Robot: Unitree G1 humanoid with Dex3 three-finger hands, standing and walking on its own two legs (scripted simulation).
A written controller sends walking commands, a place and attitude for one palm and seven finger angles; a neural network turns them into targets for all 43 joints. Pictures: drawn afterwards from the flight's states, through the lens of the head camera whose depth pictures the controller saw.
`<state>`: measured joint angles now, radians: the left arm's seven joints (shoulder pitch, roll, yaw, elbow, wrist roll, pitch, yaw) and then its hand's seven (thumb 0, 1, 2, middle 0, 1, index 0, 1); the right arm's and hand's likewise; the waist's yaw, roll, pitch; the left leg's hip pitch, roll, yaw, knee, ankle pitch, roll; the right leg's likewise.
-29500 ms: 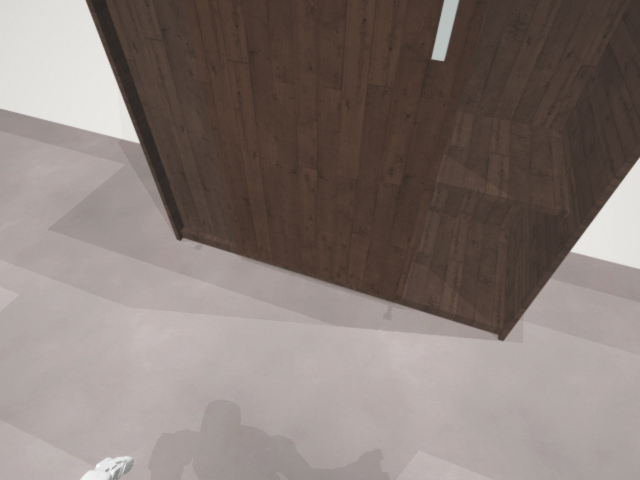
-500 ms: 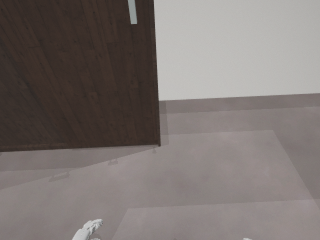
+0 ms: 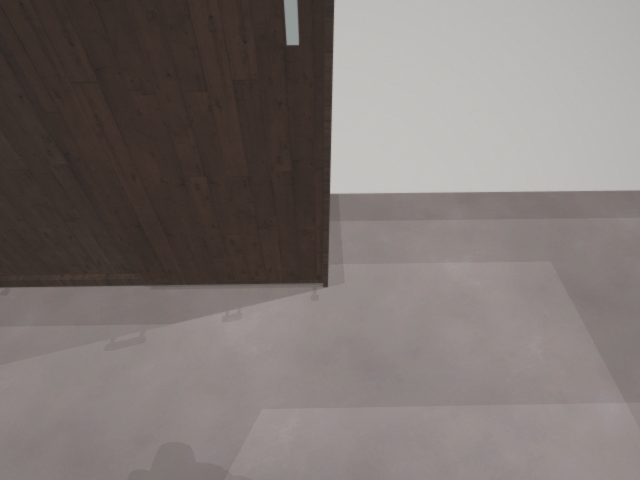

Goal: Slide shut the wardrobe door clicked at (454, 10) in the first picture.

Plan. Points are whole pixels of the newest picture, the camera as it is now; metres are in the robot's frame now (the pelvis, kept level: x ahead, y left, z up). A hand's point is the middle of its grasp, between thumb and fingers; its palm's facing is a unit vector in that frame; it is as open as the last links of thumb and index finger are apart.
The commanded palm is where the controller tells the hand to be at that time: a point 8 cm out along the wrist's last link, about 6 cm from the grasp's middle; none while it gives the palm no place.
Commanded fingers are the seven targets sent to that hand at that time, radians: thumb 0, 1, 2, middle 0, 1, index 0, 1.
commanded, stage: let the arm hang, fingers relaxed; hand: left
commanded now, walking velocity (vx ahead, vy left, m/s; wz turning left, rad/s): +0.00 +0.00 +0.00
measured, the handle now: out of the picture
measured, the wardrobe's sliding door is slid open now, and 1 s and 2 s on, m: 0.00 0.00 0.00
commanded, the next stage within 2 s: look to check the result in 0.34 s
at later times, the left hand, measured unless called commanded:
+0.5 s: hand out of the picture +0.03 +0.19 -0.17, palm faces -0.03 -0.97 -0.22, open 7.3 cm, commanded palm none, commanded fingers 0.00 0.90 0.90 -0.20 -0.30 -0.20 -0.30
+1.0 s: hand out of the picture +0.08 +0.21 -0.16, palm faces -0.03 -0.96 -0.29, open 7.4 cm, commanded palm none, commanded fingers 0.00 0.90 0.90 -0.20 -0.30 -0.20 -0.30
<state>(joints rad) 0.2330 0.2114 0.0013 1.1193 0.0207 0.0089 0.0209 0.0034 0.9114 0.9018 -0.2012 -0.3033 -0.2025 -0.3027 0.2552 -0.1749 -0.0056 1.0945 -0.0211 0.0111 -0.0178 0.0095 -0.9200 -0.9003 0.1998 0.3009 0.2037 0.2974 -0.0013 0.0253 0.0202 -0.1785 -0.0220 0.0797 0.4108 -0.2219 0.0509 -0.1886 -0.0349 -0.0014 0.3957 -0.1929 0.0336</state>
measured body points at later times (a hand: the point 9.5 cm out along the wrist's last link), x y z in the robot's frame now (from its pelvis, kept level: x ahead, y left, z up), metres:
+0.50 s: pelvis +0.01 +0.00 +0.00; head +0.02 +0.00 +0.45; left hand +0.04 +0.24 -0.15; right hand +0.01 -0.24 -0.16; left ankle +0.00 +0.08 -0.74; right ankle +0.01 -0.14 -0.74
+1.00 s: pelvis +0.01 -0.01 +0.00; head +0.02 -0.02 +0.45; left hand +0.08 +0.26 -0.14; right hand +0.06 -0.29 -0.14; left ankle +0.00 +0.08 -0.74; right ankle +0.01 -0.14 -0.74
